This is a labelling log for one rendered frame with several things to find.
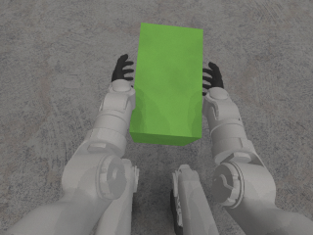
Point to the left robot hand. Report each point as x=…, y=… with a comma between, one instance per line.
x=119, y=73

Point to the left robot thigh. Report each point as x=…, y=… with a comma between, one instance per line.
x=116, y=220

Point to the right robot hand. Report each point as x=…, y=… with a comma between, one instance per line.
x=215, y=81

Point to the robot right upper arm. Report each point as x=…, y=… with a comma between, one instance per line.
x=248, y=193

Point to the right robot shin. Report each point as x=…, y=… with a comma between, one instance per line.
x=177, y=201

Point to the robot left upper arm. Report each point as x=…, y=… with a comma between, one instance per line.
x=90, y=183

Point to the robot right forearm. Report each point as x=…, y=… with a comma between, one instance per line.
x=226, y=129

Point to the carton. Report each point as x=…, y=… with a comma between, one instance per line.
x=168, y=85

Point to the robot left forearm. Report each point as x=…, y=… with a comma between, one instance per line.
x=108, y=133

